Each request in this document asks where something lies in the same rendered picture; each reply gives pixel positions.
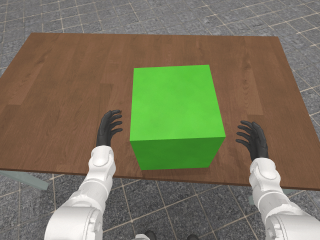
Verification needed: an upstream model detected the right robot hand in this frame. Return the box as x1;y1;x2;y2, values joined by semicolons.
235;120;269;162

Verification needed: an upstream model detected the left robot upper arm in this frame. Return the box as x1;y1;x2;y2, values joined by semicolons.
45;206;103;240

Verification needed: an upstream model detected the right robot upper arm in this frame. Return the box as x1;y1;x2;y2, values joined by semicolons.
265;213;320;240

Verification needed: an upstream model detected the carton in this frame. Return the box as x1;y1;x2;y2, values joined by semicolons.
129;64;226;170

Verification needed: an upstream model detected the right robot forearm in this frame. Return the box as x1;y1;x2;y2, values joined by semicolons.
249;157;320;227

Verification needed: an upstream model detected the left robot hand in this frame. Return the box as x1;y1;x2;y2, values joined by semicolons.
96;109;123;147

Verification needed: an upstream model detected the robot left foot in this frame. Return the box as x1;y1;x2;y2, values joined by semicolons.
144;230;157;240

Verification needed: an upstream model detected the left robot forearm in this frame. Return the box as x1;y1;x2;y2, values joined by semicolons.
44;145;116;240

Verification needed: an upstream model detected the table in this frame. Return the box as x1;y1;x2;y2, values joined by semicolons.
0;32;320;205

